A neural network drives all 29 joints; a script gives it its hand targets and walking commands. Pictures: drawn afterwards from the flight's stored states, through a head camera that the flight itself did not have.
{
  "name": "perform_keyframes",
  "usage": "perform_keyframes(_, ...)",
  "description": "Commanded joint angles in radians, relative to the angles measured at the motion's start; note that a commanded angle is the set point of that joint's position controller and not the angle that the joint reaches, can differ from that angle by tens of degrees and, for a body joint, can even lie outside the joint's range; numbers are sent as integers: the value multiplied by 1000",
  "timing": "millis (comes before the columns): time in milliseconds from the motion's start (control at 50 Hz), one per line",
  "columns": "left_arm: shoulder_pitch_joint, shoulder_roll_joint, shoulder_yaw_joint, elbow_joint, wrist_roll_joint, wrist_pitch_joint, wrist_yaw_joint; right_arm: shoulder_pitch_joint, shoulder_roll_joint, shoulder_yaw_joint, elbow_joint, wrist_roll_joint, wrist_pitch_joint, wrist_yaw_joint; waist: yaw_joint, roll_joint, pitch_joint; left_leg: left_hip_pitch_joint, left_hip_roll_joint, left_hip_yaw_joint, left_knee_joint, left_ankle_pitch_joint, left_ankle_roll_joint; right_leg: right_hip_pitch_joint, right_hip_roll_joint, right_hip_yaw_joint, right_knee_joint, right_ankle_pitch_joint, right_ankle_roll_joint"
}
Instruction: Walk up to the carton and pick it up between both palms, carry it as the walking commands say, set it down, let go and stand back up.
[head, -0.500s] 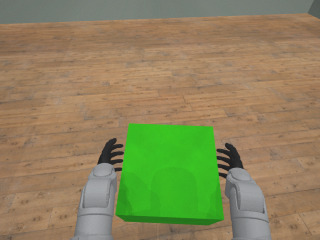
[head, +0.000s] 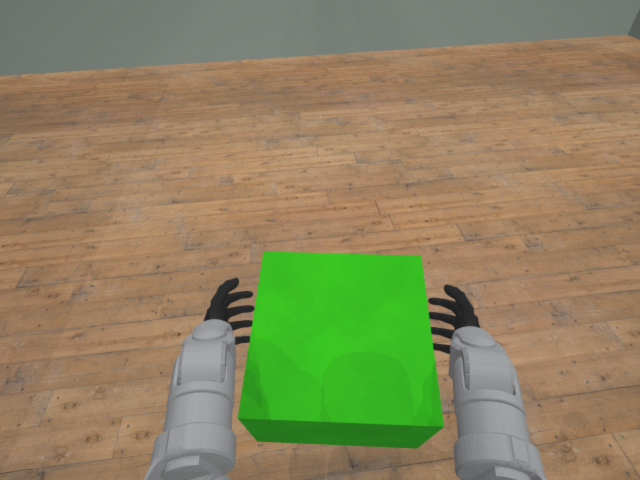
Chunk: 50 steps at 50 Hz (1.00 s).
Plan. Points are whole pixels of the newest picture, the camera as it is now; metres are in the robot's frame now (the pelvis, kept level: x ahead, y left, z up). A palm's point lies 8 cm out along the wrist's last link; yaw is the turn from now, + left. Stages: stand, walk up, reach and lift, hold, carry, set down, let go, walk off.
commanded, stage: set down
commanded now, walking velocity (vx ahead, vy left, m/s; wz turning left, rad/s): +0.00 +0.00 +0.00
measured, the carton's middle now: (339, 348) +0.33 -0.01 -0.06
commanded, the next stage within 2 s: none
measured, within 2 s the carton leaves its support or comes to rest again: neither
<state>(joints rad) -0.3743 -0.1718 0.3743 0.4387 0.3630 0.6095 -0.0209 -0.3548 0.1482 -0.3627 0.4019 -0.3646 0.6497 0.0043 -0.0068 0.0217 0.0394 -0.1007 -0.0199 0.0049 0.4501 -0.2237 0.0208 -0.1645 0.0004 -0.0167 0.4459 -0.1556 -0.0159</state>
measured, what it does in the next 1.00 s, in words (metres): lowers itself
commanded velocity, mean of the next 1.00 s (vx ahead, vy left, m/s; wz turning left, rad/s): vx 0.00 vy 0.00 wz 0.00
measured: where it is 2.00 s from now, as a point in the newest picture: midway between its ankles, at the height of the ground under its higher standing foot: outside the picture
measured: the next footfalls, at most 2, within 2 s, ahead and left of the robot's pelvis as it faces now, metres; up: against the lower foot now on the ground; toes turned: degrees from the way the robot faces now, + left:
none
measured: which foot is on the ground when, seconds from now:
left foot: down 0.00-1.00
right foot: down 0.00-1.00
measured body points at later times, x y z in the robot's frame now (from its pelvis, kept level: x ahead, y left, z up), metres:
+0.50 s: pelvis -0.01 +0.00 -0.03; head +0.08 -0.01 +0.41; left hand +0.34 +0.16 -0.06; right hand +0.33 -0.17 -0.07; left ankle +0.02 +0.11 -0.74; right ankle +0.07 -0.11 -0.74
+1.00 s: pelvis -0.03 +0.00 -0.09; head +0.15 -0.01 +0.32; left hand +0.37 +0.15 -0.15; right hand +0.37 -0.18 -0.16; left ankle +0.02 +0.11 -0.74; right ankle +0.06 -0.11 -0.74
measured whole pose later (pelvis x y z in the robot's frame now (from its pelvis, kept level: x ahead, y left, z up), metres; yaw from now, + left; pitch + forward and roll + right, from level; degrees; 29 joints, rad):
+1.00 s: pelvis -0.03 +0.00 -0.09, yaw +1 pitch +30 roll +2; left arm -0.57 -0.18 0.47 0.48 0.28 0.29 0.03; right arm -0.60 0.09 -0.42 0.53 -0.27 0.33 -0.05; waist -0.02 0.00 -0.14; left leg -1.19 -0.04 0.01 1.04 -0.37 0.01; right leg -1.25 0.00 0.01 1.02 -0.29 -0.02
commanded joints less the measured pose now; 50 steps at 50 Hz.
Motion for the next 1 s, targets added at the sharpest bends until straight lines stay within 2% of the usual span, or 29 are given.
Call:
perform_keyframes(0, -579, -812, -409, 106, -221, -72, -303, -582, 884, 457, 123, 227, -69, 299, 19, -35, -186, -177, -34, -84, -92, -149, 49, 111, 50, 96, -60, -196, -20)
perform_keyframes(40, -602, -830, -417, 111, -209, -92, -307, -627, 886, 430, 129, 211, -91, 293, -29, -37, -202, -198, -33, -89, -64, -156, 44, 102, 48, 102, -49, -198, -20)
perform_keyframes(60, -614, -795, -365, 147, -194, -102, -312, -632, 892, 415, 160, 200, -89, 288, -4, -78, -209, -198, -44, -77, -29, -173, 46, 69, 42, 122, -64, -282, -13)
perform_keyframes(100, -632, -780, -392, 117, -204, -128, -317, -650, 907, 418, 122, 216, -117, 274, -3, -20, -293, -238, -52, -66, -2, -142, 50, 116, 24, 145, -19, -213, -13)
perform_keyframes(140, -603, -759, -330, 161, -168, -138, -316, -624, 906, 376, 163, 188, -127, 260, 1, -39, -262, -278, -52, -74, 20, -118, 55, 75, 24, 141, -4, -172, -10)
perform_keyframes(160, -629, -759, -348, 142, -181, -145, -318, -571, 883, 360, 191, 178, -129, 258, -37, -12, -271, -285, -52, -75, 29, -87, 48, 76, 27, 140, 10, -106, -14)
perform_keyframes(180, -604, -743, -330, 147, -167, -155, -323, -617, 889, 359, 165, 173, -138, 254, -25, -80, -296, -300, -56, -71, 54, -102, 50, 72, 26, 146, 2, -171, -7)
perform_keyframes(200, -618, -724, -312, 164, -160, -162, -324, -625, 891, 362, 181, 177, -145, 249, 1, -56, -277, -345, -60, -68, 75, -100, 52, 52, 14, 162, 7, -183, -3)
perform_keyframes(220, -599, -735, -328, 154, -157, -172, -324, -641, 898, 376, 126, 188, -165, 245, -2, -29, -358, -325, -67, -70, 78, -67, 55, 74, 19, 156, 30, -120, -5)
perform_keyframes(240, -604, -745, -358, 144, -187, -189, -318, -609, 889, 388, 159, 180, -173, 244, -27, -74, -355, -318, -60, -85, 84, -8, 51, 25, 40, 128, 64, -3, -1)
perform_keyframes(260, -569, -768, -364, 148, -189, -193, -309, -595, 880, 401, 153, 186, -188, 243, -2, -31, -364, -343, -71, -86, 88, 33, 45, 24, 38, 116, 87, 85, -3)
perform_keyframes(320, -494, -796, -437, 106, -212, -235, -290, -533, 845, 432, 103, 189, -240, 242, -58, -15, -521, -305, -73, -94, 115, 163, 27, 20, 51, 114, 137, 265, -8)
perform_keyframes(380, -548, -797, -468, 79, -211, -263, -279, -549, 866, 467, 111, 200, -262, 254, -32, -41, -563, -379, -75, -96, 121, 122, 28, -25, 67, 94, 175, 212, -10)
perform_keyframes(420, -516, -831, -484, 87, -204, -273, -269, -584, 837, 502, 76, 219, -290, 265, -15, 14, -604, -411, -85, -91, 156, 146, 17, -72, 72, 101, 196, 206, -15)
perform_keyframes(440, -520, -818, -469, 108, -199, -282, -263, -621, 865, 515, 78, 216, -297, 267, 0, -61, -589, -435, -83, -98, 172, 98, 27, -114, 76, 99, 211, 173, -8)
perform_keyframes(460, -532, -840, -483, 93, -204, -295, -255, -594, 869, 511, 101, 208, -306, 266, -8, -9, -635, -450, -94, -92, 183, 104, 24, -83, 68, 109, 215, 178, -8)
perform_keyframes(600, -587, -851, -482, 112, -215, -304, -258, -676, 861, 518, 128, 223, -328, 291, -6, -24, -700, -531, -84, -93, 256, 29, 18, -245, 84, 97, 313, 83, -11)
perform_keyframes(620, -662, -858, -512, 74, -224, -313, -257, -678, 842, 493, 144, 213, -331, 298, -33, -6, -723, -549, -85, -108, 268, 59, 12, -301, 91, 92, 322, 100, -16)
perform_keyframes(660, -599, -887, -475, 137, -212, -304, -255, -686, 852, 510, 140, 217, -333, 305, 2, -1, -771, -555, -93, -95, 300, 80, 4, -320, 91, 93, 351, 106, -19)
perform_keyframes(700, -600, -887, -476, 140, -214, -296, -257, -688, 826, 485, 144, 207, -328, 316, -35, -20, -763, -552, -86, -106, 308, 89, 0, -416, 105, 72, 379, 89, -18)
perform_keyframes(720, -625, -867, -467, 141, -205, -299, -256, -659, 818, 444, 183, 202, -328, 320, -24, 23, -765, -581, -90, -102, 319, 120, -4, -447, 98, 81, 386, 110, -22)
perform_keyframes(740, -565, -884, -483, 135, -215, -301, -254, -619, 835, 468, 165, 195, -329, 323, -30, -51, -787, -570, -83, -112, 330, 150, -5, -453, 107, 69, 388, 134, -19)
perform_keyframes(760, -592, -901, -493, 127, -218, -304, -250, -661, 842, 483, 143, 208, -341, 324, -20, -12, -819, -595, -89, -116, 350, 163, -7, -444, 99, 82, 409, 148, -21)
perform_keyframes(780, -617, -893, -492, 111, -223, -311, -246, -638, 824, 452, 184, 193, -339, 326, -50, -8, -836, -609, -81, -110, 357, 162, -12, -482, 106, 76, 420, 152, -24)
perform_keyframes(840, -639, -880, -447, 167, -204, -320, -252, -739, 836, 486, 142, 222, -356, 324, -2, -46, -842, -747, -102, -88, 418, 68, 6, -517, 97, 85, 459, 87, -16)
perform_keyframes(900, -664, -886, -501, 125, -230, -327, -250, -725, 867, 513, 174, 232, -350, 319, 3, -63, -901, -802, -108, -92, 451, 108, -2, -531, 102, 81, 500, 131, -14)
perform_keyframes(920, -681, -868, -476, 141, -209, -320, -254, -723, 846, 483, 189, 217, -350, 316, -28, -49, -886, -838, -110, -73, 477, 78, -5, -604, 106, 79, 518, 109, -8)
perform_keyframes(940, -654, -884, -476, 165, -207, -309, -254, -695, 865, 503, 186, 228, -348, 310, 10, -24, -919, -828, -115, -73, 484, 76, -7, -575, 102, 83, 527, 113, -13)
perform_keyframes(980, -712, -883, -498, 141, -230, -313, -261, -760, 849, 509, 160, 241, -350, 308, -16, -19, -961, -880, -117, -63, 519, 40, -10, -608, 101, 86, 557, 84, -14)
